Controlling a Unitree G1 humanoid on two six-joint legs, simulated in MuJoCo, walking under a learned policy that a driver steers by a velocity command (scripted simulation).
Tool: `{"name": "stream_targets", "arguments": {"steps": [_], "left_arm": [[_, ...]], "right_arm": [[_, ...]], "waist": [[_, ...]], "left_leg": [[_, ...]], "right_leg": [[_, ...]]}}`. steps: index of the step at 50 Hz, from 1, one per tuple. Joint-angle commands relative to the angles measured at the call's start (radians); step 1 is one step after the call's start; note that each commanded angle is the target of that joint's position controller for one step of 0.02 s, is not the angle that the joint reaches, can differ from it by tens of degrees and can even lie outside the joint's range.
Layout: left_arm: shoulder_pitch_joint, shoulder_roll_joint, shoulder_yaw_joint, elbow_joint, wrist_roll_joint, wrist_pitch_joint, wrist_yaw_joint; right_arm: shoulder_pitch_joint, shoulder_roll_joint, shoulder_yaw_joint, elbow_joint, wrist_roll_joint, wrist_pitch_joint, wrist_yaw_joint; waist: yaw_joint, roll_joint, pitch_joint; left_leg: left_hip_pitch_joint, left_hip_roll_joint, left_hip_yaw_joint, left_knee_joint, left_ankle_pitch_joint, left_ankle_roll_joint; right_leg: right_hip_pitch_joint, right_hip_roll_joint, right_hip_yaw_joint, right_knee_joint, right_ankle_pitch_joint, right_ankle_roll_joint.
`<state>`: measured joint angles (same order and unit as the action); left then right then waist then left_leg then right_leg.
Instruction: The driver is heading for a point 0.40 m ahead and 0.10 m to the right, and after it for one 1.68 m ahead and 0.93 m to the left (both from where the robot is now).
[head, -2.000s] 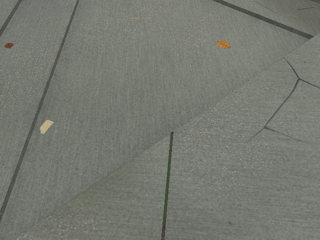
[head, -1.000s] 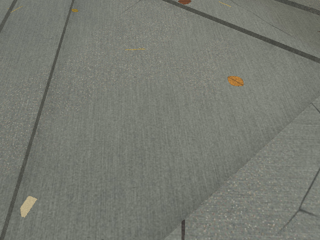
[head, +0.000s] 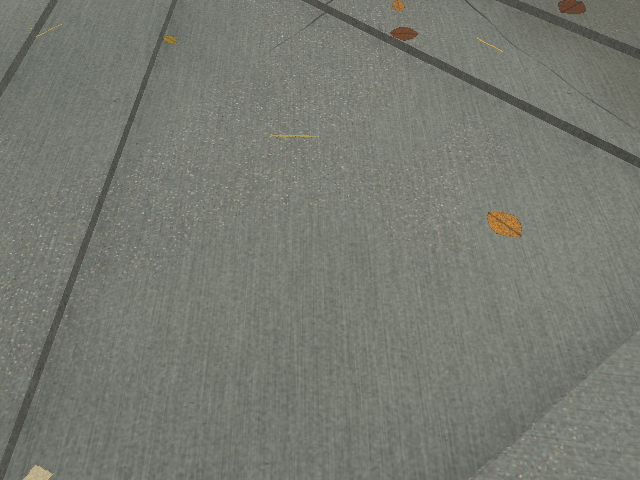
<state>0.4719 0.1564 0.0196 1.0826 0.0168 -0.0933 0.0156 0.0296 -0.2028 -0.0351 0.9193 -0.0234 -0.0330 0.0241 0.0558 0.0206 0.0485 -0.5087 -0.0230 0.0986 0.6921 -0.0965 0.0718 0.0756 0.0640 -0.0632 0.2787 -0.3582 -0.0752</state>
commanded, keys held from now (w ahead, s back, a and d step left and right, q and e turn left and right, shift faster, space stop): w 0.02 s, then w+e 0.36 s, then q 0.62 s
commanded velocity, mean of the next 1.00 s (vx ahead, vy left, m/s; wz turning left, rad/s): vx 0.29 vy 0.00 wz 0.03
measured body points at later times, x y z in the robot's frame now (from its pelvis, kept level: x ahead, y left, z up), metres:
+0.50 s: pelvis +0.24 -0.02 -0.01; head +0.28 -0.02 +0.44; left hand +0.42 +0.19 -0.14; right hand +0.13 -0.24 -0.15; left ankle +0.10 +0.06 -0.73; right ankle +0.35 -0.14 -0.70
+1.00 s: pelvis +0.47 -0.03 -0.13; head +0.51 +0.00 +0.32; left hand +0.52 +0.24 -0.27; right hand +0.68 -0.27 -0.22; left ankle +0.60 +0.05 -0.86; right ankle +0.34 -0.13 -0.73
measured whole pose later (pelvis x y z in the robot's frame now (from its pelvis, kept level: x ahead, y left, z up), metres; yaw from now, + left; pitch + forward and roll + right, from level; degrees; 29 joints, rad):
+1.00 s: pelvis +0.47 -0.03 -0.13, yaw +3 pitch +1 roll -4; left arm 0.24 0.21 0.07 0.86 -0.02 -0.09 0.12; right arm 0.03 -0.26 -0.07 0.77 0.03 0.00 0.10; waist 0.06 0.03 0.07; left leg -0.45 0.02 0.00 0.45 0.26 0.02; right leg -0.34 -0.08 -0.26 1.31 -0.84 -0.02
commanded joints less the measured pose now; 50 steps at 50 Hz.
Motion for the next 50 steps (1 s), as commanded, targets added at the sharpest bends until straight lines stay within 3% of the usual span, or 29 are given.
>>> {"name": "stream_targets", "arguments": {"steps": [1, 2, 3, 4, 5, 6, 8, 12, 16, 20, 21, 25, 26, 27, 28, 29, 30, 31, 32, 33, 35, 37, 38, 39, 43, 46, 48, 49, 50], "left_arm": [[-0.066, 0.164, 0.027, -0.046, -0.002, -0.006, 0.008], [-0.097, 0.154, 0.027, -0.055, -0.008, -0.003, 0.005], [-0.053, 0.055, 0.011, -0.076, 0.006, -0.001, 0.003], [0.129, 0.048, 0.019, -0.053, -0.022, 0.003, 0.005], [0.035, 0.133, 0.032, -0.056, -0.018, 0.011, 0.006], [-0.065, 0.160, 0.044, -0.080, -0.013, 0.016, 0.000], [-0.103, 0.148, 0.055, -0.089, -0.001, 0.044, -0.010], [-0.160, 0.092, 0.050, -0.115, 0.012, 0.097, -0.031], [-0.309, 0.080, 0.037, -0.180, 0.007, 0.092, -0.052], [-0.409, 0.074, 0.020, -0.217, 0.015, 0.092, -0.055], [-0.349, 0.095, 0.028, -0.193, 0.030, 0.097, -0.049], [-0.259, 0.121, 0.029, -0.139, 0.028, 0.087, -0.013], [-0.160, 0.139, 0.036, -0.114, 0.028, 0.071, -0.008], [0.038, 0.197, 0.063, -0.030, 0.031, 0.065, 0.003], [0.198, 0.243, 0.079, 0.039, 0.050, 0.051, 0.012], [0.128, 0.249, 0.072, 0.022, 0.026, 0.041, 0.009], [0.006, 0.203, 0.060, -0.026, 0.014, 0.038, 0.000], [-0.111, 0.192, 0.057, -0.054, 0.015, 0.043, 0.001], [-0.232, 0.159, 0.046, -0.099, 0.024, 0.038, 0.000], [-0.274, 0.175, 0.049, -0.114, 0.027, 0.022, 0.009], [-0.340, 0.154, 0.051, -0.111, 0.008, -0.022, 0.025], [-0.325, 0.149, 0.051, -0.125, 0.010, -0.037, 0.035], [-0.388, 0.121, 0.043, -0.172, -0.051, -0.034, 0.048], [-0.367, 0.137, 0.041, -0.175, -0.053, -0.029, 0.062], [-0.221, 0.146, 0.049, -0.200, -0.046, -0.009, 0.101], [-0.151, 0.157, 0.063, -0.234, -0.051, 0.006, 0.123], [-0.135, 0.161, 0.077, -0.243, -0.045, 0.010, 0.119], [-0.163, 0.158, 0.080, -0.247, -0.045, 0.007, 0.108], [-0.151, 0.163, 0.085, -0.241, -0.029, -0.003, 0.083]], "right_arm": [[0.305, -0.106, -0.035, 0.049, -0.001, -0.010, -0.019], [0.452, -0.154, -0.056, 0.085, -0.017, -0.022, -0.023], [0.507, -0.243, -0.076, 0.086, -0.023, -0.032, -0.025], [0.463, -0.240, -0.067, 0.057, -0.013, -0.034, -0.016], [0.364, -0.183, -0.064, 0.040, 0.011, -0.034, -0.010], [0.265, -0.123, -0.047, 0.006, 0.010, -0.048, -0.001], [0.249, -0.079, -0.029, 0.011, 0.006, -0.075, -0.006], [0.351, -0.112, -0.025, 0.039, 0.012, -0.103, -0.020], [0.397, -0.111, -0.014, 0.044, 0.017, -0.088, -0.028], [0.472, -0.107, -0.003, 0.081, 0.008, -0.064, -0.041], [0.510, -0.120, -0.003, 0.107, -0.008, -0.064, -0.044], [0.420, -0.135, 0.010, 0.093, -0.008, -0.052, -0.044], [0.364, -0.149, 0.008, 0.094, -0.019, -0.060, -0.043], [0.295, -0.173, -0.004, 0.082, -0.013, -0.064, -0.031], [0.262, -0.161, -0.008, 0.062, 0.014, -0.066, -0.015], [0.441, -0.016, 0.027, 0.052, 0.031, -0.062, -0.007], [0.364, -0.092, 0.014, 0.036, 0.011, -0.060, -0.024], [0.345, -0.089, 0.007, 0.025, 0.002, -0.049, -0.026], [0.289, -0.140, -0.018, 0.012, -0.006, -0.035, -0.023], [0.269, -0.136, -0.031, -0.017, -0.030, -0.013, -0.017], [0.190, -0.085, -0.034, -0.093, -0.036, 0.038, -0.018], [0.205, -0.063, -0.038, -0.118, -0.024, 0.049, -0.007], [0.217, -0.044, -0.039, -0.099, 0.072, 0.048, -0.007], [0.203, -0.056, -0.039, -0.111, 0.076, 0.046, -0.001], [-0.002, -0.094, -0.042, -0.204, 0.052, 0.065, 0.056], [-0.090, -0.108, -0.037, -0.234, 0.073, 0.059, 0.084], [-0.016, -0.103, -0.041, -0.194, 0.068, 0.035, 0.085], [0.123, -0.107, -0.052, -0.135, 0.054, 0.022, 0.083], [0.348, -0.186, -0.094, -0.057, 0.029, 0.011, 0.063]], "waist": [[-0.179, -0.122, -0.070], [-0.263, -0.065, -0.118], [-0.222, 0.166, -0.190], [-0.114, 0.174, -0.207], [-0.118, 0.048, -0.074], [-0.107, 0.003, 0.014], [-0.057, -0.011, 0.066], [-0.030, -0.014, 0.073], [-0.057, 0.027, 0.061], [-0.087, 0.029, 0.069], [-0.075, 0.070, 0.041], [-0.002, 0.075, -0.002], [0.065, 0.141, -0.041], [0.146, 0.137, -0.116], [0.219, -0.065, -0.121], [0.080, -0.326, -0.219], [0.077, -0.092, -0.097], [0.014, -0.084, -0.056], [-0.025, 0.023, 0.031], [-0.056, -0.019, 0.036], [-0.118, -0.053, 0.072], [-0.134, -0.036, 0.023], [-0.096, -0.050, 0.025], [-0.096, -0.056, 0.006], [0.013, -0.051, 0.021], [0.065, -0.026, 0.078], [0.025, 0.013, 0.053], [-0.050, 0.056, 0.005], [-0.152, 0.206, -0.131]], "left_leg": [[0.411, -0.068, 0.017, -0.080, -0.041, 0.054], [0.574, 0.015, -0.090, -0.209, -0.055, 0.080], [0.724, 0.291, -0.405, -0.268, -0.113, 0.119], [0.779, 0.437, -0.767, -0.358, -0.048, 0.226], [0.644, 0.419, -0.664, -0.446, -0.208, 0.252], [0.508, 0.382, -0.552, -0.493, -0.193, 0.242], [0.368, 0.309, -0.374, -0.538, -0.069, 0.185], [0.366, 0.236, -0.139, -0.563, 0.291, 0.097], [0.414, 0.185, 0.018, -0.542, 0.478, 0.036], [0.537, 0.216, 0.053, -0.503, 0.604, 0.033], [0.605, 0.253, 0.048, -0.437, 0.728, 0.044], [0.530, 0.218, 0.052, -0.212, 0.987, 0.053], [0.507, 0.214, 0.013, -0.079, 0.805, 0.035], [0.438, 0.194, 0.000, 0.154, 0.698, 0.032], [0.186, 0.110, 0.009, 0.526, 0.381, -0.010], [-0.221, 0.008, -0.043, 0.754, -0.522, -0.066], [-0.301, 0.055, -0.130, 0.653, -0.466, -0.041], [-0.237, 0.094, -0.147, 0.558, -0.424, -0.051], [-0.161, 0.113, -0.153, 0.466, -0.364, -0.048], [-0.076, 0.107, -0.138, 0.441, -0.275, -0.049], [0.013, 0.092, -0.139, 0.280, 0.008, -0.049], [0.078, 0.056, -0.099, 0.191, 0.291, -0.047], [0.089, 0.059, -0.170, 0.139, 0.348, -0.052], [0.123, 0.036, -0.135, 0.049, 0.451, -0.065], [0.016, 0.059, -0.150, -0.097, 0.579, -0.110], [-0.153, 0.103, -0.176, -0.199, 0.470, -0.123], [-0.039, 0.094, -0.131, -0.254, 0.420, -0.080], [0.173, 0.060, -0.072, -0.333, 0.496, -0.028], [0.544, 0.034, -0.046, -0.335, 0.845, 0.075]], "right_leg": [[-0.185, -0.210, 0.042, 0.309, 1.091, -0.067], [-0.285, -0.183, 0.047, 0.568, 0.877, -0.056], [-0.476, -0.060, 0.010, 0.944, 0.009, -0.040], [-0.701, 0.015, 0.119, 1.141, -0.161, -0.038], [-0.792, -0.057, 0.122, 1.150, -0.047, -0.034], [-0.773, -0.097, 0.133, 1.111, 0.039, -0.030], [-0.695, -0.146, 0.150, 1.023, 0.098, -0.008], [-0.686, -0.160, 0.113, 0.850, 0.226, 0.007], [-0.705, -0.141, 0.028, 0.612, 0.391, -0.008], [-0.722, -0.118, -0.019, 0.470, 0.408, -0.025], [-0.718, -0.117, -0.006, 0.566, 0.435, -0.048], [-0.453, -0.008, -0.077, 0.465, 0.228, -0.077], [-0.333, -0.067, 0.079, 0.344, 0.382, -0.094], [-0.156, -0.032, 0.021, 0.335, 0.470, -0.096], [0.098, -0.085, 0.034, 0.167, 0.657, -0.119], [0.376, -0.356, 0.417, 0.121, 0.669, -0.207], [0.211, -0.354, 0.400, 0.097, 0.576, -0.188], [0.059, -0.358, 0.392, 0.048, 0.321, -0.168], [-0.123, -0.313, 0.312, 0.008, 0.199, -0.124], [-0.256, -0.330, 0.299, 0.026, 0.209, -0.140], [-0.487, -0.277, 0.197, 0.063, -0.014, -0.077], [-0.546, -0.263, 0.139, 0.122, -0.080, -0.061], [-0.603, -0.238, 0.052, 0.201, 0.052, -0.048], [-0.602, -0.217, 0.004, 0.259, 0.039, -0.034], [-0.491, -0.279, 0.023, 0.447, -0.097, -0.026], [-0.374, -0.364, 0.117, 0.599, -0.086, -0.033], [-0.409, -0.386, 0.108, 0.728, 0.013, -0.024], [-0.485, -0.332, 0.006, 0.879, 0.045, 0.003], [-0.634, -0.165, -0.167, 1.285, -0.061, 0.064]]}}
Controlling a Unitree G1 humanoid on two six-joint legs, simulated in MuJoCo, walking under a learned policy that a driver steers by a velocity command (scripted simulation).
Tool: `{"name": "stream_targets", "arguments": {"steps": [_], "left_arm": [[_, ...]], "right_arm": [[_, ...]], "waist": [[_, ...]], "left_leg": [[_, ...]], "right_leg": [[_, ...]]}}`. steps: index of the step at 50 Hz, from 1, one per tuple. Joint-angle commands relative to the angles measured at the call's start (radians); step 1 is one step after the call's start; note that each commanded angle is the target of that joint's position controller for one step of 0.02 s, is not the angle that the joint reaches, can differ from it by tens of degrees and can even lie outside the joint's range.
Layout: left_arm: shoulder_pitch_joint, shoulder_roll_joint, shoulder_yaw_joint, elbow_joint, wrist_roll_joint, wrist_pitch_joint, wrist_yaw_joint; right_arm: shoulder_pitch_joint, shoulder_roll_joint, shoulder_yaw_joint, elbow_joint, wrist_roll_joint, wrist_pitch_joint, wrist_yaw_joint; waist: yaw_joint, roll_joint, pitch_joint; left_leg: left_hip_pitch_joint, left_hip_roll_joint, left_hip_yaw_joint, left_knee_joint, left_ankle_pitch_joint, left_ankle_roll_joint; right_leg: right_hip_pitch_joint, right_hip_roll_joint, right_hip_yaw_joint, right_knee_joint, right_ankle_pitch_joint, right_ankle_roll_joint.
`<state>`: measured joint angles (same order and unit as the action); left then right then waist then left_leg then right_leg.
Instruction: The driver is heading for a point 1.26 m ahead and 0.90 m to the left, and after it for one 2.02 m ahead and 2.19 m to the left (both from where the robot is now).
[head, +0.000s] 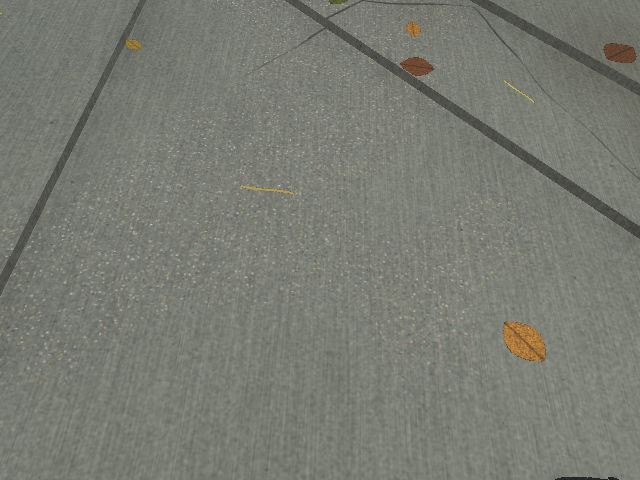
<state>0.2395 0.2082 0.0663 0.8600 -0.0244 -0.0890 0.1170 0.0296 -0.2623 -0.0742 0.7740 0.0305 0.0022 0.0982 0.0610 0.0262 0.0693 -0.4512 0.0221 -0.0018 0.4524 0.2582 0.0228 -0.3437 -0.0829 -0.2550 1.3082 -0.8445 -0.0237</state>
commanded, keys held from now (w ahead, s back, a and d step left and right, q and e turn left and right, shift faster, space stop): q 1.00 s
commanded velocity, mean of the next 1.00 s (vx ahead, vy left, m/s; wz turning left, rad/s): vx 0.01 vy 0.00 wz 0.58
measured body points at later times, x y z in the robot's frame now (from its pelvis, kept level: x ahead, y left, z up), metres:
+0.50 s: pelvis +0.09 -0.05 -0.03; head +0.11 -0.04 +0.42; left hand +0.20 +0.25 -0.11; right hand +0.32 -0.28 -0.12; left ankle +0.12 +0.07 -0.75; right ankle +0.17 -0.16 -0.76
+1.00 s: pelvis +0.10 -0.02 -0.04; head +0.11 +0.01 +0.41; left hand +0.03 +0.28 -0.15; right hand +0.41 -0.12 -0.11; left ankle +0.05 +0.05 -0.76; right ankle +0.16 -0.16 -0.71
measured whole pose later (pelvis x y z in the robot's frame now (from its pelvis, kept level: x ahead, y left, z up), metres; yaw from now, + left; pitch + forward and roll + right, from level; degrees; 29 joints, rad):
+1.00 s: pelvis +0.10 -0.02 -0.04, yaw +36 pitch +4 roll +0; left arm 0.24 0.30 0.08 0.67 0.01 0.02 0.05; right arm 0.16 -0.27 -0.06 0.60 -0.01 0.03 0.01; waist 0.03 -0.05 -0.03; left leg -0.39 -0.05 0.02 0.68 -0.36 0.06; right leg -0.51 -0.11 -0.04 1.04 -0.55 0.07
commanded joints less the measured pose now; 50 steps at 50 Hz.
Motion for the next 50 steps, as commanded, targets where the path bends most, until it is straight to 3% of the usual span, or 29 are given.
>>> {"name": "stream_targets", "arguments": {"steps": [1, 2, 3, 4, 5, 7, 8, 9, 10, 11, 15, 18, 21, 23, 24, 25, 26, 27, 29, 30, 32, 36, 41, 44, 46, 47, 48, 49, 50], "left_arm": [[0.161, 0.096, 0.012, -0.084, 0.025, -0.019, -0.057], [0.076, 0.152, 0.001, -0.124, -0.009, -0.030, -0.085], [0.011, 0.176, 0.002, -0.164, -0.013, -0.020, -0.091], [-0.011, 0.128, -0.020, -0.200, -0.021, -0.005, -0.081], [-0.066, 0.129, -0.019, -0.199, -0.008, 0.030, -0.055], [-0.037, 0.134, -0.002, -0.189, 0.017, 0.093, -0.022], [-0.023, 0.177, 0.017, -0.193, 0.018, 0.103, -0.012], [-0.031, 0.144, 0.017, -0.202, 0.029, 0.102, -0.005], [-0.061, 0.114, 0.010, -0.235, 0.037, 0.091, -0.004], [-0.074, 0.087, 0.004, -0.252, 0.044, 0.083, -0.004], [-0.153, 0.043, -0.017, -0.317, 0.049, 0.085, -0.029], [-0.164, 0.077, -0.002, -0.317, 0.022, 0.083, -0.058], [-0.129, 0.115, 0.019, -0.294, 0.016, 0.067, -0.074], [-0.064, 0.115, 0.033, -0.269, 0.022, 0.059, -0.085], [0.006, 0.156, 0.048, -0.258, 0.037, 0.056, -0.087], [0.052, 0.256, 0.068, -0.266, 0.071, 0.063, -0.088], [0.057, 0.244, 0.070, -0.264, 0.085, 0.055, -0.095], [-0.010, 0.204, 0.057, -0.283, 0.073, 0.052, -0.092], [-0.115, 0.130, 0.033, -0.300, 0.037, 0.067, -0.086], [-0.137, 0.125, 0.027, -0.304, 0.032, 0.073, -0.081], [-0.119, 0.134, 0.023, -0.300, 0.043, 0.081, -0.073], [-0.005, 0.177, 0.034, -0.275, 0.043, 0.099, -0.046], [-0.017, 0.249, 0.056, -0.271, 0.034, 0.104, -0.046], [-0.017, 0.251, 0.058, -0.258, 0.016, 0.105, -0.055], [0.010, 0.221, 0.050, -0.239, 0.010, 0.109, -0.060], [0.031, 0.164, 0.035, -0.235, 0.025, 0.107, -0.067], [0.010, 0.068, -0.002, -0.313, 0.078, 0.097, -0.080], [-0.147, 0.148, 0.016, -0.343, 0.048, 0.071, -0.076], [-0.213, 0.189, 0.031, -0.359, 0.026, 0.070, -0.064]], "right_arm": [[0.394, -0.245, -0.064, 0.057, -0.046, -0.048, -0.027], [0.383, -0.255, -0.060, -0.008, -0.062, -0.043, -0.056], [0.316, -0.254, -0.049, -0.035, -0.064, -0.027, -0.073], [0.243, -0.275, -0.046, -0.036, -0.048, -0.009, -0.094], [0.156, -0.206, -0.020, -0.074, -0.046, 0.003, -0.107], [0.056, -0.141, 0.009, -0.094, -0.046, 0.008, -0.104], [0.054, -0.161, 0.006, -0.103, -0.041, 0.000, -0.094], [0.061, -0.175, 0.000, -0.101, -0.046, -0.008, -0.096], [0.090, -0.172, 0.002, -0.103, -0.042, -0.010, -0.112], [0.113, -0.169, 0.000, -0.105, -0.048, -0.006, -0.127], [0.113, -0.140, -0.005, -0.140, -0.020, 0.050, -0.176], [0.101, -0.178, -0.023, -0.170, -0.032, 0.059, -0.174], [0.135, -0.166, -0.026, -0.177, -0.031, 0.066, -0.157], [0.145, -0.139, -0.021, -0.183, -0.021, 0.065, -0.153], [0.182, -0.092, -0.010, -0.181, -0.026, 0.062, -0.150], [0.207, -0.028, 0.000, -0.209, -0.022, 0.052, -0.148], [0.135, -0.132, -0.032, -0.250, -0.034, 0.025, -0.143], [0.131, -0.190, -0.053, -0.236, -0.033, 0.022, -0.139], [0.175, -0.184, -0.056, -0.192, -0.030, 0.050, -0.147], [0.190, -0.169, -0.052, -0.186, -0.029, 0.059, -0.141], [0.182, -0.135, -0.039, -0.198, -0.020, 0.064, -0.130], [0.062, -0.087, -0.008, -0.256, -0.023, 0.059, -0.122], [0.049, -0.075, 0.001, -0.270, -0.015, 0.041, -0.090], [0.090, -0.079, -0.008, -0.255, -0.010, 0.038, -0.080], [0.178, -0.087, -0.026, -0.215, -0.006, 0.039, -0.083], [0.246, -0.136, -0.047, -0.196, -0.002, 0.035, -0.092], [0.258, -0.285, -0.073, -0.222, -0.010, 0.030, -0.103], [0.316, -0.269, -0.068, -0.226, -0.061, 0.012, -0.089], [0.287, -0.239, -0.057, -0.214, -0.076, -0.001, -0.086]], "waist": [[-0.143, 0.313, -0.377], [-0.224, 0.227, -0.600], [-0.194, 0.066, -0.597], [-0.120, -0.028, -0.579], [-0.110, -0.118, -0.473], [-0.042, -0.098, -0.315], [-0.023, -0.083, -0.227], [-0.023, -0.019, -0.192], [-0.033, -0.012, -0.183], [-0.041, 0.013, -0.220], [-0.059, 0.088, -0.260], [-0.068, 0.169, -0.221], [-0.082, 0.197, -0.167], [-0.046, 0.179, -0.139], [-0.031, 0.104, -0.182], [-0.056, -0.207, -0.216], [-0.042, -0.271, -0.200], [-0.064, -0.229, -0.159], [-0.096, -0.189, -0.119], [-0.102, -0.172, -0.100], [-0.097, -0.169, -0.100], [-0.025, -0.200, -0.124], [-0.021, -0.222, -0.149], [-0.031, -0.226, -0.153], [-0.065, -0.173, -0.174], [-0.087, -0.038, -0.195], [-0.034, 0.333, -0.189], [-0.169, 0.245, -0.280], [-0.152, 0.151, -0.196]], "left_leg": [[0.989, 0.241, -0.285, 0.244, 0.838, 0.327], [1.053, 0.365, -0.469, 0.194, 0.820, 0.421], [0.997, 0.393, -0.524, 0.119, 0.632, 0.419], [0.875, 0.426, -0.656, 0.009, 0.117, 0.405], [0.693, 0.440, -0.666, -0.037, 0.018, 0.373], [0.330, 0.324, -0.542, -0.031, -0.050, 0.315], [0.180, 0.202, -0.431, -0.047, -0.138, 0.263], [0.120, 0.143, -0.385, -0.035, -0.057, 0.246], [0.129, 0.109, -0.370, -0.024, -0.028, 0.248], [0.180, 0.114, -0.386, -0.005, 0.050, 0.263], [0.223, 0.057, -0.368, -0.039, -0.298, 0.199], [0.125, 0.079, -0.445, -0.101, -0.557, 0.189], [0.091, 0.081, -0.512, -0.094, -0.627, 0.170], [0.028, 0.032, -0.521, -0.031, -0.703, 0.126], [-0.085, -0.024, -0.469, 0.125, -0.811, 0.075], [-0.276, -0.206, -0.255, 0.456, -0.944, -0.006], [-0.393, -0.170, -0.254, 0.699, -0.926, -0.053], [-0.414, -0.139, -0.241, 0.838, -0.834, -0.065], [-0.391, -0.108, -0.176, 0.949, -0.683, -0.087], [-0.350, -0.108, -0.145, 1.005, -0.619, -0.100], [-0.303, -0.099, -0.084, 0.999, -0.539, -0.119], [-0.352, -0.035, -0.059, 0.751, -0.520, -0.145], [-0.122, -0.010, 0.031, 0.484, -0.608, -0.096], [0.008, -0.033, 0.073, 0.284, -0.609, -0.035], [0.211, -0.083, 0.096, 0.081, -0.509, 0.015], [0.395, -0.007, -0.051, -0.007, -0.380, 0.060], [0.561, 0.305, -0.519, 0.033, 0.035, 0.210], [0.541, 0.391, -0.653, -0.070, 0.024, 0.378], [0.508, 0.339, -0.580, -0.070, -0.011, 0.355]], "right_leg": [[-0.657, 0.067, 0.172, 0.689, -0.024, 0.064], [-0.706, 0.058, 0.336, 0.834, 0.026, 0.055], [-0.769, 0.048, 0.376, 0.866, 0.103, 0.061], [-0.806, 0.033, 0.391, 0.799, 0.237, 0.074], [-0.780, 0.021, 0.388, 0.775, 0.299, 0.094], [-0.628, 0.011, 0.378, 0.678, 0.335, 0.095], [-0.565, 0.023, 0.363, 0.501, 0.451, 0.083], [-0.542, 0.050, 0.329, 0.480, 0.481, 0.083], [-0.552, 0.062, 0.342, 0.380, 0.528, 0.100], [-0.573, 0.076, 0.343, 0.374, 0.538, 0.117], [-0.439, 0.092, 0.348, -0.222, 0.666, 0.152], [-0.266, 0.114, 0.344, -0.428, 0.619, 0.138], [-0.107, 0.133, 0.336, -0.622, 0.570, 0.099], [0.079, 0.113, 0.320, -0.841, 0.637, 0.056], [0.254, -0.024, 0.412, -0.876, 0.646, 0.011], [0.361, -0.296, 0.717, -0.922, 0.824, -0.130], [0.275, -0.376, 0.904, -0.989, 0.783, -0.249], [0.226, -0.331, 0.797, -0.987, 0.737, -0.244], [0.141, -0.184, 0.571, -0.973, 0.651, -0.150], [0.077, -0.148, 0.500, -0.976, 0.672, -0.140], [0.037, -0.114, 0.406, -0.982, 0.677, -0.141], [0.180, -0.172, 0.401, -0.980, 0.654, -0.183], [0.098, -0.223, 0.342, -0.970, 0.614, -0.173], [0.092, -0.250, 0.323, -0.901, 0.683, -0.142], [0.018, -0.227, 0.261, -0.764, 0.703, -0.073], [-0.134, -0.170, 0.166, -0.525, 0.593, 0.008], [-0.526, -0.025, 0.093, -0.101, 0.130, 0.113], [-0.613, 0.047, 0.307, -0.009, 0.145, 0.113], [-0.652, 0.045, 0.337, 0.043, 0.222, 0.098]]}}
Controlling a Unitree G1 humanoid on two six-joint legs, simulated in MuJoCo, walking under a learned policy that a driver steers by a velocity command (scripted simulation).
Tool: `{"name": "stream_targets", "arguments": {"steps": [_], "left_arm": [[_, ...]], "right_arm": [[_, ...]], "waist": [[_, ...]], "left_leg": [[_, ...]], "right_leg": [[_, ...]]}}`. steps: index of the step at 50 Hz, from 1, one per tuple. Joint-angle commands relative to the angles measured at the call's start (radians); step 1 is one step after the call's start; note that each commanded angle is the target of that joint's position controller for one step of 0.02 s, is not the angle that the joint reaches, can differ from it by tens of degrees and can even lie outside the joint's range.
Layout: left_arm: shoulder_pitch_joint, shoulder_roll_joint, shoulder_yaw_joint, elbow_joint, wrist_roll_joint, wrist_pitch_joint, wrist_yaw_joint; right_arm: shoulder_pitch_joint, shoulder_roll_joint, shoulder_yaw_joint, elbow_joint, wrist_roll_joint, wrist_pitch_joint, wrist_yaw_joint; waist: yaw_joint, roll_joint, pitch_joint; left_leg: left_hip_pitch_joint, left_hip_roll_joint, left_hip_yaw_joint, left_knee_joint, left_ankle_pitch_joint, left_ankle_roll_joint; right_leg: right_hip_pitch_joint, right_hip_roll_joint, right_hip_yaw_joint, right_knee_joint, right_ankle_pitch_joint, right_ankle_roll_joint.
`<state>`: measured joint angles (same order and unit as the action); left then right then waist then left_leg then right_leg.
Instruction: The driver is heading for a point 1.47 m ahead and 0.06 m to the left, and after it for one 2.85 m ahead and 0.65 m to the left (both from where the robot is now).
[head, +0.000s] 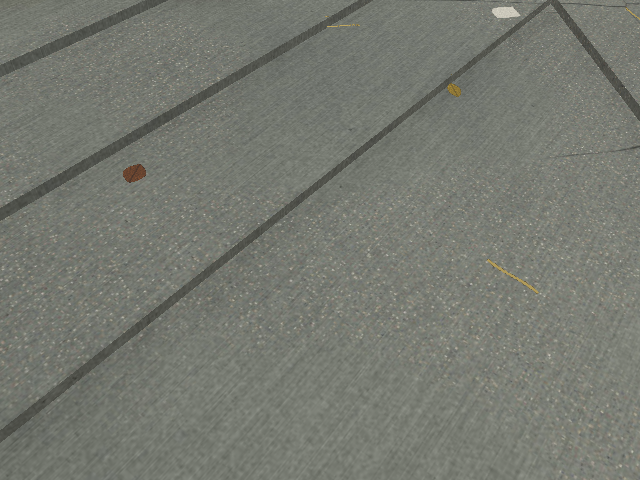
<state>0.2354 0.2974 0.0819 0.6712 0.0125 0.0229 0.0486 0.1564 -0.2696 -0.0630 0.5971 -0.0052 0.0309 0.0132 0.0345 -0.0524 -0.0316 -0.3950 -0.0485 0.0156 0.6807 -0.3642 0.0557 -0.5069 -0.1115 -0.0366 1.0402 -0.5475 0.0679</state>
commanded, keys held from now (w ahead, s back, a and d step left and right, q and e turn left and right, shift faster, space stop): q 0.32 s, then no key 0.52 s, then e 0.16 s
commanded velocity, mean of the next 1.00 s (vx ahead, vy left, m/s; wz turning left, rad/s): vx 0.00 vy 0.00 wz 0.30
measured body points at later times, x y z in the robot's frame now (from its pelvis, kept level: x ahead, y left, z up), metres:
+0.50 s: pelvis +0.06 -0.03 +0.01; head +0.08 -0.03 +0.46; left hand +0.17 +0.27 -0.07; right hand +0.27 -0.25 -0.09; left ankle -0.02 +0.09 -0.68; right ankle +0.11 -0.13 -0.72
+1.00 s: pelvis +0.09 +0.00 +0.01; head +0.10 +0.00 +0.46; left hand +0.16 +0.28 -0.09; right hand +0.29 -0.21 -0.09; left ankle +0.02 +0.11 -0.72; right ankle +0.11 -0.13 -0.72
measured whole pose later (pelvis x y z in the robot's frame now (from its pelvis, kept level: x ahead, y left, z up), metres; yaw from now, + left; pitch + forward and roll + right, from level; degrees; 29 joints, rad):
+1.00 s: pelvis +0.09 +0.00 +0.01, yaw +15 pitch +1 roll +0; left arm 0.20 0.24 0.05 0.66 -0.01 0.00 -0.03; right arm 0.21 -0.21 -0.06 0.66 -0.01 0.02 -0.02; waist 0.02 -0.02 0.01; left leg -0.25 -0.01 -0.03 0.62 -0.38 -0.01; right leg -0.30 0.00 0.05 0.64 -0.35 0.01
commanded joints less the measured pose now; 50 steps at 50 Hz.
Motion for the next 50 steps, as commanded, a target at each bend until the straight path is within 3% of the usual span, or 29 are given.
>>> {"name": "stream_targets", "arguments": {"steps": [1, 2, 3, 6, 9, 13, 16, 18, 19, 20, 21, 22, 23, 24, 25, 26, 27, 29, 30, 32, 34, 35, 36, 37, 38, 39, 43, 47, 50], "left_arm": [[-0.197, 0.094, 0.019, -0.155, 0.000, -0.036, 0.018], [-0.159, 0.095, 0.022, -0.125, 0.017, -0.024, 0.029], [-0.116, 0.101, 0.027, -0.114, 0.022, -0.015, 0.030], [-0.098, 0.049, 0.011, -0.108, 0.021, -0.012, 0.013], [-0.151, 0.017, -0.004, -0.132, 0.021, -0.014, -0.001], [-0.227, 0.015, -0.009, -0.155, 0.009, -0.026, -0.018], [-0.235, 0.032, 0.000, -0.156, 0.000, -0.042, -0.029], [-0.197, 0.037, 0.003, -0.141, -0.008, -0.052, -0.039], [-0.154, 0.039, 0.007, -0.128, -0.009, -0.060, -0.046], [-0.127, 0.053, 0.014, -0.118, 0.002, -0.064, -0.047], [-0.075, 0.116, 0.025, -0.124, 0.028, -0.065, -0.044], [-0.061, 0.129, 0.026, -0.100, 0.049, -0.059, -0.048], [-0.057, 0.069, 0.012, -0.097, 0.032, -0.066, -0.052], [-0.068, 0.063, 0.010, -0.097, 0.019, -0.065, -0.049], [-0.102, 0.059, 0.007, -0.098, 0.010, -0.059, -0.044], [-0.142, 0.054, 0.004, -0.098, 0.000, -0.053, -0.042], [-0.171, 0.055, 0.001, -0.095, 0.002, -0.045, -0.040], [-0.175, 0.046, -0.001, -0.088, 0.007, -0.033, -0.040], [-0.146, 0.044, -0.002, -0.077, 0.008, -0.030, -0.040], [-0.116, 0.044, -0.006, -0.064, 0.001, -0.032, -0.046], [-0.085, 0.026, -0.015, -0.053, -0.006, -0.044, -0.056], [-0.067, 0.013, -0.021, -0.048, 0.000, -0.054, -0.064], [-0.031, 0.018, -0.020, -0.056, 0.012, -0.065, -0.075], [-0.050, 0.019, -0.021, -0.058, 0.017, -0.067, -0.078], [-0.083, 0.041, -0.015, -0.062, 0.015, -0.064, -0.079], [-0.093, 0.035, -0.015, -0.065, 0.011, -0.061, -0.078], [-0.065, 0.020, -0.014, -0.068, -0.001, -0.055, -0.078], [-0.101, 0.050, -0.003, -0.098, -0.019, -0.047, -0.075], [-0.112, 0.053, 0.002, -0.125, -0.027, -0.038, -0.071]], "right_arm": [[0.101, -0.200, -0.060, -0.033, -0.013, -0.030, -0.012], [0.041, -0.174, -0.049, -0.045, 0.014, -0.020, -0.024], [-0.017, -0.168, -0.044, -0.054, 0.023, -0.010, -0.033], [-0.028, -0.156, -0.036, -0.050, 0.009, 0.003, -0.052], [0.010, -0.154, -0.036, -0.032, 0.019, 0.009, -0.065], [0.036, -0.185, -0.048, -0.035, 0.016, 0.016, -0.068], [0.041, -0.188, -0.049, -0.041, 0.014, 0.016, -0.057], [0.023, -0.169, -0.043, -0.045, 0.018, 0.016, -0.053], [-0.002, -0.155, -0.038, -0.048, 0.025, 0.014, -0.051], [0.021, -0.120, -0.030, -0.043, 0.023, 0.008, -0.051], [0.099, -0.046, -0.011, -0.040, -0.006, 0.000, -0.047], [0.128, -0.057, -0.015, -0.049, 0.017, -0.014, -0.049], [0.090, -0.147, -0.042, -0.045, 0.013, -0.020, -0.053], [0.045, -0.185, -0.059, -0.038, 0.018, -0.016, -0.056], [0.051, -0.167, -0.060, -0.018, 0.014, -0.003, -0.058], [0.065, -0.148, -0.056, -0.007, 0.009, 0.008, -0.056], [0.081, -0.102, -0.042, 0.006, 0.010, 0.014, -0.049], [0.073, -0.022, -0.011, 0.020, 0.011, 0.010, -0.038], [0.052, -0.003, -0.003, 0.018, 0.010, 0.004, -0.034], [0.060, -0.026, -0.010, 0.030, 0.012, -0.001, -0.029], [0.082, -0.048, -0.017, 0.038, -0.003, -0.001, -0.024], [0.083, -0.084, -0.022, 0.021, -0.016, -0.002, -0.026], [0.058, -0.143, -0.035, 0.017, -0.017, 0.000, -0.029], [0.043, -0.108, -0.034, 0.026, -0.011, 0.000, -0.022], [0.035, -0.071, -0.024, 0.018, -0.009, -0.003, -0.018], [0.037, -0.061, -0.021, 0.023, -0.010, -0.007, -0.018], [0.060, -0.048, -0.017, 0.030, -0.008, -0.022, -0.022], [0.059, -0.087, -0.036, 0.007, -0.007, -0.021, -0.037], [0.083, -0.106, -0.049, -0.008, -0.004, -0.013, -0.048]], "waist": [[-0.087, 0.192, -0.062], [-0.056, 0.154, -0.057], [-0.016, 0.152, -0.056], [-0.004, 0.139, -0.082], [-0.026, 0.152, -0.085], [-0.058, 0.190, -0.069], [-0.064, 0.229, -0.065], [-0.045, 0.249, -0.077], [-0.010, 0.243, -0.077], [-0.005, 0.220, -0.081], [-0.034, 0.030, -0.164], [-0.067, -0.247, -0.172], [-0.038, -0.199, -0.140], [-0.024, -0.139, -0.098], [-0.041, -0.086, -0.075], [-0.058, -0.077, -0.050], [-0.078, -0.074, -0.037], [-0.062, -0.100, -0.044], [-0.040, -0.121, -0.053], [-0.043, -0.132, -0.062], [-0.060, -0.098, -0.068], [-0.053, -0.052, -0.083], [0.004, 0.072, -0.069], [-0.006, 0.140, -0.061], [-0.028, 0.124, -0.025], [-0.031, 0.118, -0.011], [-0.028, 0.103, 0.002], [-0.045, 0.095, 0.002], [-0.052, 0.129, -0.017]], "left_leg": [[0.411, 0.353, -0.517, -0.273, 0.583, 0.258], [0.353, 0.315, -0.446, -0.264, 0.580, 0.210], [0.265, 0.275, -0.392, -0.268, 0.583, 0.186], [0.194, 0.209, -0.333, -0.254, 0.564, 0.162], [0.187, 0.183, -0.340, -0.227, 0.515, 0.149], [0.162, 0.186, -0.434, -0.216, 0.354, 0.163], [0.150, 0.182, -0.494, -0.196, 0.391, 0.173], [0.150, 0.173, -0.507, -0.176, 0.429, 0.159], [0.120, 0.147, -0.495, -0.156, 0.401, 0.133], [0.070, 0.113, -0.474, -0.129, 0.325, 0.090], [-0.045, 0.018, -0.379, 0.064, 0.048, 0.013], [-0.186, -0.081, -0.290, 0.191, -0.304, -0.063], [-0.241, -0.031, -0.268, 0.342, -0.341, -0.116], [-0.262, -0.022, -0.244, 0.445, -0.291, -0.140], [-0.250, -0.006, -0.227, 0.470, -0.232, -0.156], [-0.218, 0.015, -0.207, 0.441, -0.175, -0.165], [-0.145, 0.029, -0.159, 0.366, -0.129, -0.168], [-0.007, 0.033, -0.071, 0.176, -0.094, -0.163], [0.027, 0.037, -0.060, 0.085, -0.090, -0.155], [0.120, 0.035, -0.050, -0.089, 0.024, -0.135], [0.254, 0.039, -0.059, -0.252, 0.188, -0.104], [0.325, 0.101, -0.131, -0.241, 0.290, -0.082], [0.303, 0.140, -0.181, -0.187, 0.336, -0.038], [0.203, 0.127, -0.177, -0.193, 0.179, -0.008], [0.168, 0.114, -0.173, -0.212, 0.124, -0.011], [0.154, 0.109, -0.169, -0.217, 0.129, -0.024], [0.168, 0.093, -0.146, -0.190, 0.231, -0.041], [0.209, 0.097, -0.126, -0.162, 0.274, -0.031], [0.216, 0.158, -0.162, -0.166, 0.311, 0.019]], "right_leg": [[-0.504, 0.063, 0.125, 0.311, 0.020, 0.000], [-0.462, 0.045, 0.131, 0.299, 0.109, 0.007], [-0.378, 0.045, 0.126, 0.271, 0.189, 0.014], [-0.286, 0.080, 0.090, 0.213, 0.324, 0.024], [-0.247, 0.096, 0.094, 0.059, 0.372, 0.027], [-0.174, 0.128, 0.114, -0.123, 0.326, 0.020], [-0.078, 0.160, 0.113, -0.218, 0.230, -0.003], [0.033, 0.161, 0.102, -0.339, 0.229, -0.025], [0.149, 0.151, 0.089, -0.480, 0.332, -0.044], [0.282, 0.107, 0.103, -0.578, 0.483, -0.065], [0.491, -0.093, 0.299, -0.573, 0.761, -0.143], [0.520, -0.254, 0.547, -0.627, 0.903, -0.341], [0.480, -0.286, 0.623, -0.656, 0.759, -0.408], [0.443, -0.243, 0.556, -0.659, 0.662, -0.386], [0.400, -0.187, 0.474, -0.657, 0.585, -0.340], [0.341, -0.153, 0.409, -0.665, 0.549, -0.307], [0.271, -0.105, 0.327, -0.672, 0.549, -0.276], [0.215, -0.028, 0.208, -0.674, 0.549, -0.247], [0.236, -0.025, 0.202, -0.671, 0.535, -0.252], [0.249, -0.044, 0.222, -0.653, 0.513, -0.262], [0.220, -0.037, 0.217, -0.632, 0.487, -0.211], [0.180, -0.023, 0.206, -0.611, 0.425, -0.154], [0.159, 0.037, 0.146, -0.592, 0.360, -0.110], [0.225, 0.072, 0.093, -0.579, 0.304, -0.076], [0.234, 0.078, 0.086, -0.559, 0.305, -0.063], [0.239, 0.077, 0.083, -0.548, 0.331, -0.067], [0.245, 0.072, 0.091, -0.525, 0.451, -0.083], [0.182, 0.088, 0.110, -0.466, 0.502, -0.093], [0.126, 0.115, 0.109, -0.362, 0.495, -0.086]]}}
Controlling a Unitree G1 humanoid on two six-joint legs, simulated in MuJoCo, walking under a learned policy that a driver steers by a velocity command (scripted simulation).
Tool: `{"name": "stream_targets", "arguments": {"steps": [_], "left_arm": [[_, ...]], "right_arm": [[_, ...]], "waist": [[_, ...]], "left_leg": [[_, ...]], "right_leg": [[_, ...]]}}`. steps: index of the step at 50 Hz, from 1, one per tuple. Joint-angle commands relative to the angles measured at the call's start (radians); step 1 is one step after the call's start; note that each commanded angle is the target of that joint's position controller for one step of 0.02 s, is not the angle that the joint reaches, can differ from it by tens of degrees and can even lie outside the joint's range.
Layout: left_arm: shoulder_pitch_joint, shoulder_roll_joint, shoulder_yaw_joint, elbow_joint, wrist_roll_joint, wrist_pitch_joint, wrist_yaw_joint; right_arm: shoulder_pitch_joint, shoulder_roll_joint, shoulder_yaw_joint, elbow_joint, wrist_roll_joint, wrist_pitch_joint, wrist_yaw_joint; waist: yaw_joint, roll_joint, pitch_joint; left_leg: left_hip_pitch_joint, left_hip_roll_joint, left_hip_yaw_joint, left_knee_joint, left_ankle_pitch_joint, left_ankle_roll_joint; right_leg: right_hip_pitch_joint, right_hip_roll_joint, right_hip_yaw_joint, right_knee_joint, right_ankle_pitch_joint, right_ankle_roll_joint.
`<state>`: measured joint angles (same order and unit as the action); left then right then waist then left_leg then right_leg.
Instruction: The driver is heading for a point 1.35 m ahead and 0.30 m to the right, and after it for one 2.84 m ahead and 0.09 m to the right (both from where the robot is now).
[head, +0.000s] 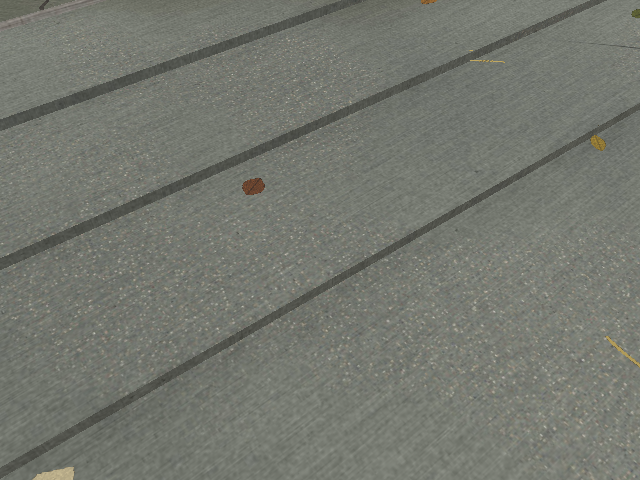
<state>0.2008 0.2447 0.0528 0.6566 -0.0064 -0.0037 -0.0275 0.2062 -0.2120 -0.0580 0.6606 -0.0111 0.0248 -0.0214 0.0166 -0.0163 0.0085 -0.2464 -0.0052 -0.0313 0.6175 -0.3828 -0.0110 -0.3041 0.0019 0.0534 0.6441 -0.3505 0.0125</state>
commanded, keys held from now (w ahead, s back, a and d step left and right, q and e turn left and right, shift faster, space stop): e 0.14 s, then w+e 0.52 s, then w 0.22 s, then w+q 0.12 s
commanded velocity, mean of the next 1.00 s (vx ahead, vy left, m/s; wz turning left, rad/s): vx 0.31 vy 0.00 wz -0.40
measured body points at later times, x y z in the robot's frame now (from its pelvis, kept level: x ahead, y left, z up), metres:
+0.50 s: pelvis +0.08 -0.01 +0.01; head +0.10 -0.02 +0.46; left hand +0.23 +0.24 -0.10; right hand +0.22 -0.31 -0.06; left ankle +0.17 +0.10 -0.72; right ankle -0.01 -0.12 -0.73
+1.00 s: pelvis +0.27 -0.12 -0.01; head +0.31 -0.15 +0.44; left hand +0.59 -0.04 -0.07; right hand +0.11 -0.36 -0.13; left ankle +0.18 +0.09 -0.72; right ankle +0.32 -0.27 -0.73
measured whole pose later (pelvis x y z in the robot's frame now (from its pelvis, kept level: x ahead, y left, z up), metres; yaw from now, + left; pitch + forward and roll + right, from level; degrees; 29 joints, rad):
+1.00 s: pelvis +0.27 -0.12 -0.01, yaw -26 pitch +3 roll +1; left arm 0.02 0.25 0.03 0.58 -0.01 -0.07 -0.04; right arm 0.45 -0.28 -0.06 0.86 0.03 -0.06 0.00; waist -0.09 -0.01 0.03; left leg -0.01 0.07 0.06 0.50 -0.48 -0.03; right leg -0.51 -0.01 -0.01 0.57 -0.11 -0.06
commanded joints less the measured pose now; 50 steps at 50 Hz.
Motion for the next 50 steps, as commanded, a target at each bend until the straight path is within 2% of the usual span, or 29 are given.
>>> {"name": "stream_targets", "arguments": {"steps": [1, 5, 7, 8, 9, 10, 11, 12, 13, 14, 15, 18, 20, 22, 25, 26, 27, 28, 29, 30, 31, 34, 37, 41, 46, 47, 48, 49, 50], "left_arm": [[-0.070, 0.105, 0.031, -0.115, -0.008, -0.008, 0.005], [-0.061, 0.107, 0.039, -0.128, -0.008, 0.010, -0.001], [-0.048, 0.101, 0.039, -0.129, -0.012, 0.014, -0.007], [-0.039, 0.114, 0.044, -0.124, -0.009, 0.014, -0.006], [-0.021, 0.150, 0.056, -0.122, -0.009, 0.012, 0.000], [0.059, 0.203, 0.072, -0.104, -0.013, 0.007, 0.001], [0.199, 0.257, 0.081, -0.090, -0.014, -0.010, -0.010], [0.234, 0.261, 0.077, -0.082, -0.006, -0.034, -0.008], [0.198, 0.245, 0.073, -0.086, -0.006, -0.046, 0.005], [0.135, 0.227, 0.067, -0.097, -0.011, -0.046, 0.017], [0.075, 0.209, 0.060, -0.110, -0.014, -0.036, 0.030], [0.006, 0.191, 0.054, -0.119, -0.006, -0.005, 0.048], [0.037, 0.206, 0.060, -0.100, -0.011, -0.003, 0.052], [0.072, 0.212, 0.060, -0.083, -0.020, -0.004, 0.049], [0.062, 0.177, 0.049, -0.078, -0.025, -0.008, 0.047], [0.052, 0.135, 0.036, -0.080, -0.022, -0.015, 0.045], [0.038, 0.051, 0.011, -0.107, -0.023, -0.023, 0.044], [0.054, 0.091, 0.018, -0.146, -0.047, -0.035, 0.048], [0.080, 0.161, 0.038, -0.118, -0.041, -0.038, 0.047], [0.048, 0.179, 0.045, -0.105, -0.026, -0.035, 0.044], [0.043, 0.167, 0.046, -0.094, -0.016, -0.034, 0.042], [0.008, 0.126, 0.040, -0.089, -0.011, -0.030, 0.026], [-0.034, 0.085, 0.024, -0.094, -0.006, -0.031, 0.023], [-0.156, 0.053, -0.001, -0.118, -0.006, -0.051, 0.001], [-0.230, 0.087, 0.005, -0.149, -0.015, -0.070, -0.021], [-0.183, 0.105, 0.015, -0.141, -0.016, -0.075, -0.021], [-0.068, 0.137, 0.036, -0.108, -0.013, -0.078, -0.017], [0.095, 0.189, 0.062, -0.064, -0.009, -0.077, -0.007], [0.268, 0.290, 0.086, -0.044, 0.015, -0.070, 0.012]], "right_arm": [[0.040, -0.170, -0.058, -0.076, 0.005, -0.003, -0.018], [0.014, -0.190, -0.063, -0.093, 0.014, -0.001, -0.031], [-0.014, -0.197, -0.064, -0.102, 0.021, 0.000, -0.033], [0.015, -0.193, -0.066, -0.102, 0.016, -0.002, -0.032], [0.031, -0.171, -0.062, -0.111, 0.005, -0.009, -0.028], [-0.031, -0.127, -0.046, -0.148, 0.002, -0.020, -0.020], [-0.141, -0.129, -0.040, -0.191, 0.018, -0.036, -0.014], [-0.162, -0.137, -0.044, -0.193, 0.036, -0.058, -0.006], [-0.153, -0.147, -0.045, -0.177, 0.042, -0.072, -0.002], [-0.134, -0.162, -0.049, -0.163, 0.025, -0.084, -0.001], [-0.122, -0.170, -0.052, -0.150, 0.006, -0.094, 0.000], [-0.116, -0.119, -0.033, -0.119, -0.003, -0.109, 0.026], [-0.135, -0.094, -0.020, -0.118, 0.006, -0.114, 0.042], [-0.131, -0.117, -0.026, -0.118, 0.022, -0.119, 0.045], [-0.044, -0.153, -0.048, -0.095, 0.028, -0.129, 0.035], [0.043, -0.178, -0.060, -0.080, 0.025, -0.134, 0.025], [0.166, -0.255, -0.077, -0.066, -0.002, -0.134, 0.012], [0.227, -0.313, -0.095, -0.043, -0.024, -0.134, 0.027], [0.160, -0.249, -0.076, -0.059, -0.002, -0.137, 0.029], [0.130, -0.202, -0.062, -0.061, 0.012, -0.135, 0.023], [0.097, -0.176, -0.054, -0.063, 0.009, -0.132, 0.019], [0.079, -0.141, -0.038, -0.032, -0.002, -0.132, 0.013], [0.111, -0.155, -0.038, 0.020, 0.002, -0.136, 0.013], [0.132, -0.198, -0.045, 0.069, 0.026, -0.121, 0.008], [0.190, -0.247, -0.050, 0.121, 0.051, -0.104, 0.021], [0.186, -0.258, -0.049, 0.127, 0.052, -0.097, 0.020], [0.177, -0.262, -0.046, 0.131, 0.052, -0.092, 0.019], [0.180, -0.237, -0.034, 0.128, 0.045, -0.096, 0.018], [0.202, -0.146, -0.002, 0.085, 0.016, -0.104, 0.019]], "waist": [[-0.034, 0.110, -0.064], [-0.022, 0.145, -0.065], [-0.008, 0.142, -0.058], [-0.023, 0.089, -0.080], [-0.037, -0.023, -0.101], [-0.008, -0.201, -0.123], [0.094, -0.290, -0.099], [0.101, -0.212, -0.061], [0.075, -0.143, -0.025], [0.038, -0.078, -0.018], [0.011, -0.058, -0.030], [-0.005, -0.085, -0.035], [0.007, -0.096, -0.047], [0.008, -0.107, -0.053], [-0.054, -0.105, -0.053], [-0.096, -0.080, -0.073], [-0.131, 0.104, -0.136], [-0.107, 0.309, -0.147], [-0.083, 0.228, -0.052], [-0.082, 0.181, 0.017], [-0.068, 0.134, 0.022], [-0.052, 0.120, 0.030], [-0.052, 0.104, 0.032], [-0.078, 0.103, 0.041], [-0.076, 0.121, 0.069], [-0.038, 0.127, 0.047], [0.034, 0.112, -0.018], [0.113, 0.097, -0.125], [0.151, -0.087, -0.308]], "left_leg": [[0.072, 0.152, -0.143, -0.112, 0.349, 0.112], [0.069, 0.262, -0.182, -0.110, 0.455, 0.179], [0.024, 0.250, -0.129, -0.079, 0.420, 0.156], [-0.004, 0.203, -0.074, -0.042, 0.241, 0.118], [-0.081, 0.128, 0.010, 0.067, 0.025, 0.063], [-0.265, -0.007, 0.129, 0.277, -0.151, -0.015], [-0.540, -0.077, 0.030, 0.512, -0.373, -0.028], [-0.686, -0.038, -0.082, 0.617, -0.339, -0.010], [-0.728, -0.006, -0.108, 0.641, -0.240, 0.003], [-0.702, 0.019, -0.113, 0.584, -0.142, 0.006], [-0.626, 0.037, -0.109, 0.507, -0.063, 0.000], [-0.343, -0.002, -0.014, 0.234, 0.046, -0.034], [-0.224, -0.042, 0.009, 0.105, 0.069, -0.040], [-0.146, -0.055, -0.002, 0.027, 0.102, -0.037], [0.065, -0.041, -0.008, -0.118, 0.200, -0.007], [0.206, 0.027, -0.064, -0.140, 0.175, 0.025], [0.393, 0.235, -0.354, -0.257, -0.070, 0.117], [0.406, 0.398, -0.757, -0.390, -0.377, 0.240], [0.341, 0.406, -0.732, -0.411, -0.442, 0.253], [0.286, 0.357, -0.590, -0.398, -0.328, 0.225], [0.253, 0.311, -0.473, -0.399, -0.190, 0.200], [0.161, 0.252, -0.244, -0.428, 0.126, 0.173], [0.152, 0.238, -0.133, -0.456, 0.259, 0.196], [0.154, 0.226, -0.030, -0.454, 0.329, 0.187], [0.186, 0.274, -0.041, -0.413, 0.405, 0.174], [0.193, 0.275, -0.042, -0.356, 0.535, 0.165], [0.176, 0.239, -0.003, -0.218, 0.707, 0.142], [0.067, 0.192, 0.034, -0.011, 0.737, 0.109], [-0.226, 0.094, 0.082, 0.383, 0.345, 0.046]], "right_leg": [[-0.101, 0.006, 0.017, 0.067, 0.269, -0.026], [-0.164, 0.017, -0.027, 0.145, 0.083, -0.027], [-0.113, 0.025, -0.049, 0.077, 0.060, -0.047], [-0.062, 0.031, -0.028, 0.046, 0.174, -0.068], [0.004, -0.006, 0.070, 0.006, 0.251, -0.116], [0.123, -0.104, 0.327, -0.120, 0.085, -0.233], [0.285, -0.255, 0.696, -0.323, -0.053, -0.379], [0.365, -0.316, 0.791, -0.367, -0.135, -0.407], [0.365, -0.304, 0.744, -0.348, -0.133, -0.377], [0.321, -0.275, 0.662, -0.330, -0.078, -0.334], [0.257, -0.236, 0.576, -0.325, -0.010, -0.302], [0.062, -0.105, 0.346, -0.328, 0.104, -0.243], [0.008, -0.087, 0.321, -0.312, 0.116, -0.239], [-0.011, -0.103, 0.371, -0.310, 0.052, -0.240], [-0.090, -0.071, 0.403, -0.242, -0.063, -0.182], [-0.180, -0.034, 0.371, -0.136, -0.106, -0.141], [-0.355, 0.080, 0.212, 0.170, -0.175, -0.073], [-0.516, 0.100, 0.151, 0.423, -0.253, -0.050], [-0.573, 0.031, 0.152, 0.539, -0.179, -0.045], [-0.590, 0.001, 0.129, 0.577, -0.087, -0.041], [-0.571, -0.017, 0.115, 0.580, -0.012, -0.036], [-0.501, -0.055, 0.094, 0.543, 0.105, -0.021], [-0.488, -0.046, 0.080, 0.415, 0.165, 0.001], [-0.407, -0.061, -0.003, 0.149, 0.299, 0.006], [-0.253, -0.034, -0.064, -0.048, 0.208, -0.054], [-0.166, -0.009, -0.081, -0.088, 0.197, -0.075], [0.006, 0.024, -0.105, -0.138, 0.221, -0.102], [0.264, 0.005, -0.079, -0.108, 0.255, -0.132], [0.620, -0.271, 0.257, -0.110, 0.223, -0.220]]}}
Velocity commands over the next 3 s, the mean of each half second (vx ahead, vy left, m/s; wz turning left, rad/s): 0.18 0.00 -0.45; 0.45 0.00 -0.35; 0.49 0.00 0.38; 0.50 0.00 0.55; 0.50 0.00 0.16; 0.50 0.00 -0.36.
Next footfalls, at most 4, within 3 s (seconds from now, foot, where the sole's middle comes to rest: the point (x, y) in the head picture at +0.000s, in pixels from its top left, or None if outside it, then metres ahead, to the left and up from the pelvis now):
0.52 left None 0.21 0.08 -0.76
0.98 right None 0.35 -0.29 -0.76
1.52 left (415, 384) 0.72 -0.18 -0.76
2.00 right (490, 293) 0.98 -0.39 -0.76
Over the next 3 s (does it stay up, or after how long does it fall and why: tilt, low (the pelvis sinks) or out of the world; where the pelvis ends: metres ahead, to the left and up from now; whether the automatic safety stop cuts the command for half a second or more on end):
stays up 1.30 -0.27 0.03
